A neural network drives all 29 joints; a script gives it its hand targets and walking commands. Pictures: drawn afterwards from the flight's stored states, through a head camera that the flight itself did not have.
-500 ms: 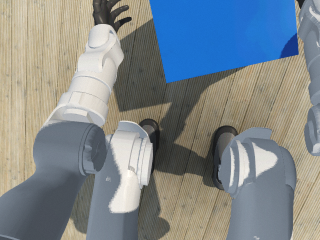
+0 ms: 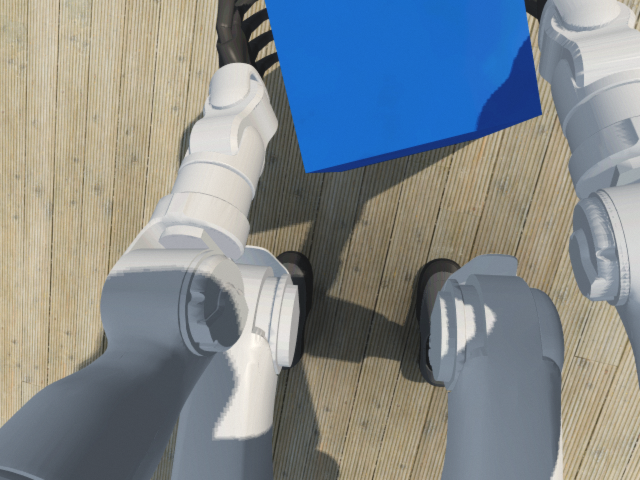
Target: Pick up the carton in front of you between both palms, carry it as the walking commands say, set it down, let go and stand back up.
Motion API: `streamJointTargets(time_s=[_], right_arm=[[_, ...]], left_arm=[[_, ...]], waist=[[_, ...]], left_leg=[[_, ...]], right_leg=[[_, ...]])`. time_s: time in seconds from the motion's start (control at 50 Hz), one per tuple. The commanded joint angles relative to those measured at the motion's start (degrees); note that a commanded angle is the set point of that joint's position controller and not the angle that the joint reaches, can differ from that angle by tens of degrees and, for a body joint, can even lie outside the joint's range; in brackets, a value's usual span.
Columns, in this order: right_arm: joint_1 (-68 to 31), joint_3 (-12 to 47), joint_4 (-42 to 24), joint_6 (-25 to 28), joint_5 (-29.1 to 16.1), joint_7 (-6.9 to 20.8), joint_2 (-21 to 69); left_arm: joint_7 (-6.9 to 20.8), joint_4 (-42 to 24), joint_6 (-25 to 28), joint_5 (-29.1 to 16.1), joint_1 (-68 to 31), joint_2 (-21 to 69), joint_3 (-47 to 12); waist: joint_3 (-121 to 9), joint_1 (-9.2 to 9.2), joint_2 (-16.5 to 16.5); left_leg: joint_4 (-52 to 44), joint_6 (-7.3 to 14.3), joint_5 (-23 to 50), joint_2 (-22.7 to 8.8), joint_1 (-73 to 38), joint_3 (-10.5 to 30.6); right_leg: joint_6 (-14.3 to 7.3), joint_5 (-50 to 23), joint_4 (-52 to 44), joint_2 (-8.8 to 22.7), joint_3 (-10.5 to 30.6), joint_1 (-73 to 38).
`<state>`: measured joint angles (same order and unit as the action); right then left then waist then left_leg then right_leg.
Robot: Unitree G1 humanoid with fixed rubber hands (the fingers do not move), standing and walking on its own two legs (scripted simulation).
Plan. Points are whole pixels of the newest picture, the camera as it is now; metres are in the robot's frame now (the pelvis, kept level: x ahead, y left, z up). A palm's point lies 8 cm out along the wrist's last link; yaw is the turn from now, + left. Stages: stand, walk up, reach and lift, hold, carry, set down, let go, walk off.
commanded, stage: reach and lift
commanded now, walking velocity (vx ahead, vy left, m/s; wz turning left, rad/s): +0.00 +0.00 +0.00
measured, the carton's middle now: (394, 68) +0.52 -0.06 -0.25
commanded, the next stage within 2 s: none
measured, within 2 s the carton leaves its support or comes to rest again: leaves its support in 0.18 s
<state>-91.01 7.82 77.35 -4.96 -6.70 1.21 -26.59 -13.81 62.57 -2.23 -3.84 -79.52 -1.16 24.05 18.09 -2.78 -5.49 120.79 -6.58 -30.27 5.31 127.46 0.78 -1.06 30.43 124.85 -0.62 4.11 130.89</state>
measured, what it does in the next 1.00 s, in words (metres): rises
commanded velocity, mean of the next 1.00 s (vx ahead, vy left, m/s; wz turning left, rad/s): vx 0.00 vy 0.00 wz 0.00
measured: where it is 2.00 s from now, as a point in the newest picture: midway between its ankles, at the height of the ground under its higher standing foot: (359, 335)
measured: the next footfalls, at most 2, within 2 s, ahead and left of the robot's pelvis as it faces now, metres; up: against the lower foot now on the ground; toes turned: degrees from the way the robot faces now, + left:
none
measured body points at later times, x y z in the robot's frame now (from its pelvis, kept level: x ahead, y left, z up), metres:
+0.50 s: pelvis +0.01 +0.01 +0.03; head +0.29 -0.08 +0.37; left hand +0.51 +0.08 -0.06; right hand +0.52 -0.22 -0.07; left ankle +0.14 +0.14 -0.34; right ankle +0.11 -0.12 -0.34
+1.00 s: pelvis +0.03 +0.02 +0.16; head +0.25 -0.05 +0.54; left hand +0.49 +0.09 +0.10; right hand +0.48 -0.21 +0.09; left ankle +0.14 +0.14 -0.34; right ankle +0.11 -0.12 -0.34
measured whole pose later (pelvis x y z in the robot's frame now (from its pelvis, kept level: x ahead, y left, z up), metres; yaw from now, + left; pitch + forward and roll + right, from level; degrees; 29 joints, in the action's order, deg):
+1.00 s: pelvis +0.03 +0.02 +0.16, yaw -7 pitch +40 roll +2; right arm -54.3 -16.2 44.9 -18.7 10.7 -0.1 -5.6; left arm -9.4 30.5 -15.8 8.6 -45.8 10.2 29.1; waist -11.0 -1.2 -2.3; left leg 93.3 -4.7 -29.6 7.5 103.7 5.2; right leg 2.6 27.5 93.8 -5.6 6.2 105.9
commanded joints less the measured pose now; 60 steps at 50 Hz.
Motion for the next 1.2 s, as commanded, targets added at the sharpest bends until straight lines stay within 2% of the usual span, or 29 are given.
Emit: streamJointTargets(time_s=[0.0,0.08,0.16,0.28,0.32,0.36,0.4,0.44,0.48,0.58,0.68,0.76,0.88,0.98,1.18], right_arm=[[-20.58,1.3,-10.29,-0.33,1.8,10.29,41.52],[-18.44,-1.97,-13.22,-1.18,3.23,11.61,48.62],[-18.68,0.08,-19.11,-1.43,2.3,11.15,53.16],[-19.13,6.31,-32.88,-2.93,-0.63,9.4,61.12],[-17.36,8.34,-36.74,-4.25,-1.11,8.52,64.2],[-14.74,9.25,-39.13,-6.12,-1.03,8.02,67.34],[-12.25,8.53,-38.29,-8.07,-0.03,8.34,70.42],[-9.84,5.96,-34.48,-9.67,2.14,9.39,73.06],[-7.85,2.53,-30.18,-10.58,4.81,10.54,74.67],[-4.72,-5.72,-24.02,-10.84,10.3,12.02,75.67],[-1.94,-9.67,-23.09,-10.72,13.62,12.41,76.2],[-0.17,-7.96,-26.37,-10.77,13.45,12.47,77.88],[2.76,-1.04,-33.25,-11.11,10.15,12.31,82.03],[6.41,3.33,-36.47,-11.61,8.0,11.88,84.96],[16.42,3.99,-37.29,-11.38,8.68,10.88,87.95]], left_arm=[[11.28,-8.6,-1.8,2.95,-23.0,35.8,-8.39],[13.66,-11.14,-3.62,3.02,-24.61,42.59,-9.74],[14.5,-13.41,-4.86,0.56,-23.85,48.44,-13.79],[14.24,-22.58,-6.55,-4.29,-24.6,55.68,-24.32],[13.64,-27.56,-7.15,-4.62,-25.11,56.26,-27.4],[13.4,-31.93,-8.25,-3.51,-25.31,55.66,-29.14],[13.6,-32.85,-9.73,-1.29,-24.68,55.26,-28.36],[14.08,-30.75,-11.24,1.53,-23.5,55.83,-25.82],[14.7,-28.28,-12.27,3.97,-22.43,56.66,-23.46],[16.11,-24.74,-13.18,7.64,-20.87,58.7,-20.24],[17.37,-23.11,-13.6,8.99,-17.7,61.21,-20.15],[18.19,-23.77,-13.91,8.46,-14.26,63.6,-22.72],[19.02,-26.7,-14.36,5.93,-9.24,66.51,-29.33],[19.67,-27.64,-14.94,4.58,-4.29,67.72,-33.12],[21.17,-25.36,-15.07,5.06,7.32,68.65,-34.51]], waist=[[-55.53,1.14,12.9],[-58.49,2.08,10.18],[-67.09,3.42,10.23],[-88.15,4.69,13.55],[-94.54,4.74,15.74],[-95.89,4.08,16.8],[-90.93,2.68,16.7],[-82.76,1.37,15.91],[-76.87,0.56,14.93],[-74.16,1.36,11.73],[-76.63,2.88,8.98],[-80.18,3.27,8.33],[-84.4,3.21,8.94],[-83.52,2.65,9.52],[-74.44,2.62,8.48]], left_leg=[[-3.13,2.38,11.77,4.4,-22.34,-8.27],[-3.42,2.75,13.53,4.96,-20.66,-8.2],[-3.3,2.45,16.58,5.6,-21.4,-8.73],[-4.87,1.81,18.92,6.15,-25.02,-9.75],[-6.34,1.8,18.27,6.48,-26.59,-9.89],[-8.4,2.04,15.49,6.86,-27.27,-10.05],[-10.81,2.5,10.76,7.09,-27.04,-10.0],[-13.33,2.97,6.17,7.1,-26.21,-9.64],[-15.77,3.25,3.89,7.03,-26.65,-9.18],[-21.74,3.26,3.26,6.99,-30.16,-8.4],[-27.04,2.85,4.38,6.96,-34.08,-7.76],[-30.55,2.61,6.37,6.83,-37.88,-7.18],[-34.96,2.56,9.1,6.53,-44.08,-6.23],[-39.02,2.76,9.49,6.29,-48.84,-5.27],[-49.32,3.47,10.69,5.78,-58.74,-2.43]], right_leg=[[-1.21,-11.03,-13.6,-2.29,-0.85,-30.56],[-1.73,-15.84,-12.13,-3.3,-1.55,-31.74],[-1.31,-21.7,-11.25,-3.79,-2.69,-38.18],[0.13,-27.68,-12.31,-4.84,-4.87,-55.0],[0.88,-27.75,-13.8,-5.37,-5.49,-59.93],[1.48,-24.61,-16.05,-5.94,-5.94,-61.23],[1.84,-17.68,-18.91,-6.35,-6.21,-56.99],[1.75,-9.57,-22.04,-6.61,-6.12,-50.54],[1.49,-4.46,-24.67,-6.84,-6.17,-45.97],[1.07,-3.2,-29.35,-7.42,-6.74,-44.41],[0.76,-5.71,-33.36,-7.8,-7.25,-47.79],[1.03,-8.88,-35.99,-8.02,-7.47,-52.53],[1.85,-12.97,-39.66,-8.39,-7.5,-60.67],[2.3,-13.83,-43.6,-8.6,-7.02,-66.41],[2.1,-15.75,-53.66,-8.32,-4.65,-76.84]])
